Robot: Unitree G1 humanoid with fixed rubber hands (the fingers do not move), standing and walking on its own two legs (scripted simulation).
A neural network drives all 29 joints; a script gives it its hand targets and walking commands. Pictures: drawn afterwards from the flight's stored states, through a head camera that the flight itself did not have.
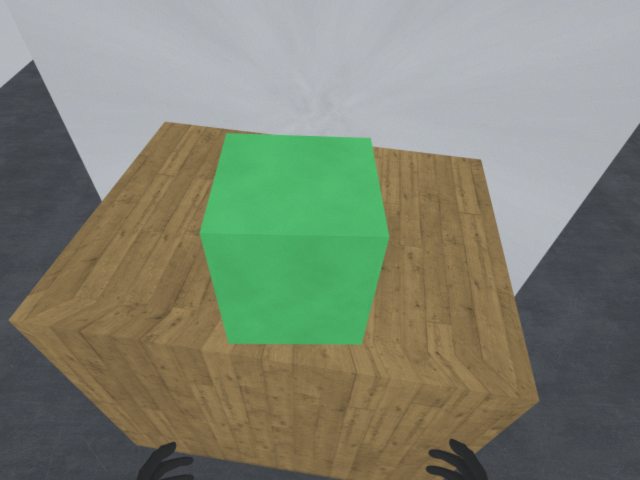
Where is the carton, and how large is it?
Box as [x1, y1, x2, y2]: [200, 133, 388, 344]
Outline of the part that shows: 226,133 202,222 200,236 228,343 361,344 388,239 388,232 370,138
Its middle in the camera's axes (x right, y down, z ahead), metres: -0.04 +0.00 +0.59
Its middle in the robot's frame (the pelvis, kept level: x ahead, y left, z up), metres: +0.46 +0.05 +0.03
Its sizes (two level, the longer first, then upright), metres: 0.210 0.200 0.250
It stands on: a pedestal, 0.68 m high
